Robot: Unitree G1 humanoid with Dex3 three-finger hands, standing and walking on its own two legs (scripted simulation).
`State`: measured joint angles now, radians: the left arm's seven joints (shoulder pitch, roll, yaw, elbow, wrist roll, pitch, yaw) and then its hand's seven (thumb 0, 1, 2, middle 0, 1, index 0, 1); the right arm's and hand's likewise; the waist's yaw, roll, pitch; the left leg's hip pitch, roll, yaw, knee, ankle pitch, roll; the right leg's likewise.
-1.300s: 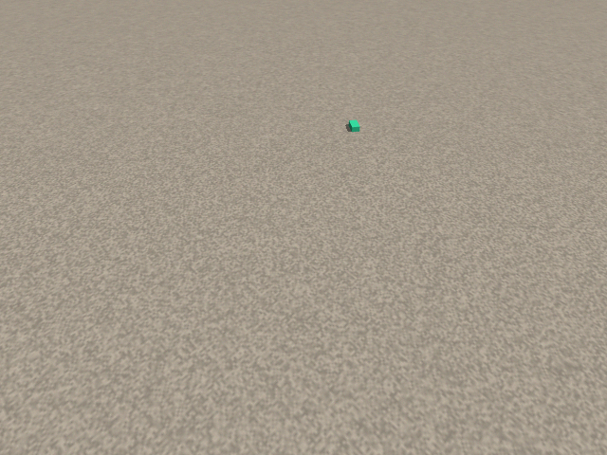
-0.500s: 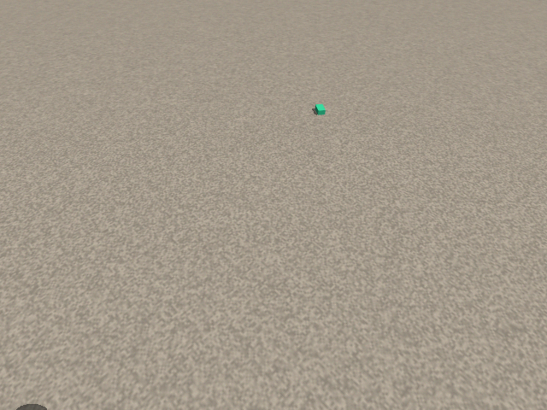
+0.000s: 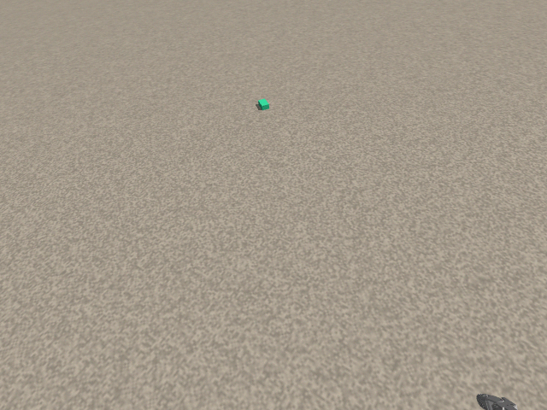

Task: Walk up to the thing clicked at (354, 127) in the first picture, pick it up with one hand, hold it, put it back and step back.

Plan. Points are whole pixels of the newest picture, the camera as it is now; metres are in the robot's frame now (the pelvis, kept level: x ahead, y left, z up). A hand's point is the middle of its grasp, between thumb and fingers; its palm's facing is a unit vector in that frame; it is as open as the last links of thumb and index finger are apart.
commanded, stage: walk up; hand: left
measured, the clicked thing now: (263, 104) +2.09 +0.10 -0.76
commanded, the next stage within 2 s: none
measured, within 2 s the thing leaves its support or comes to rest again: neither
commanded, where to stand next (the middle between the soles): +1.70 +0.40 m, yaw -77 degrees
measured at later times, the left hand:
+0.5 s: hand (147, 332) +0.31 +0.26 -0.14, palm faces -0.29 -0.86 -0.43, open 7.4 cm
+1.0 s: hand (217, 136) +0.88 +0.18 -0.12, palm faces -0.57 -0.65 -0.50, open 7.4 cm
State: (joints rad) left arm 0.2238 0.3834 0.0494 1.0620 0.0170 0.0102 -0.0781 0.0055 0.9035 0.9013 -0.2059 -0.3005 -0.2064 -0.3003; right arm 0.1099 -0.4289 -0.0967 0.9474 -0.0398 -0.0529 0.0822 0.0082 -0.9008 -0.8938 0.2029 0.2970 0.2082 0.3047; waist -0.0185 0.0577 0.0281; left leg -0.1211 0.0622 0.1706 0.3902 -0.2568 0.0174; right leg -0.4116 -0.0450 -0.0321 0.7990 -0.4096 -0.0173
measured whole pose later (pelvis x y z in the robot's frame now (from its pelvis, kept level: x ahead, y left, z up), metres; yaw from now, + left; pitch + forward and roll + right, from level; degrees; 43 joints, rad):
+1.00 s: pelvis +0.58 +0.03 -0.02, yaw -35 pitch +0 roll +0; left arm 0.17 0.46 0.05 0.88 -0.03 -0.04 0.00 0.00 0.91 0.90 -0.20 -0.30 -0.20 -0.30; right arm 0.40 -0.45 -0.14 0.80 -0.05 0.01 0.10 0.01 -0.90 -0.89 0.20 0.30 0.20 0.30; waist -0.15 0.06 0.04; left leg -0.02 -0.06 0.28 0.43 -0.43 0.09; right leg -0.55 -0.05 -0.15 0.70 -0.11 -0.04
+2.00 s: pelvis +1.07 +0.11 -0.03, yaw -56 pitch -3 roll -2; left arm 0.28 0.41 0.06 0.85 0.01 -0.08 0.12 0.00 0.90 0.90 -0.21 -0.30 -0.21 -0.30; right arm 0.23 -0.44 -0.09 0.77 -0.07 0.11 0.09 0.01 -0.90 -0.89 0.20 0.30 0.20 0.30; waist -0.03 0.17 0.10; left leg -0.56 0.07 -0.06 1.27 -0.43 -0.02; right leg -0.40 -0.03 -0.09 0.72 -0.27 -0.03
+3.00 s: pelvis +1.48 +0.36 -0.08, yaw -69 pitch -3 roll +1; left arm 0.27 0.53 0.11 0.85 0.04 -0.03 0.12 0.00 0.90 0.90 -0.21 -0.30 -0.21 -0.30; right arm 0.24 -0.50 -0.14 0.69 -0.08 0.10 0.09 0.01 -0.91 -0.89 0.20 0.30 0.20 0.30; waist 0.01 0.04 0.14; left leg -0.44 0.07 0.01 1.05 -0.56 -0.04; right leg -0.65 -0.14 0.22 0.99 -0.44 -0.03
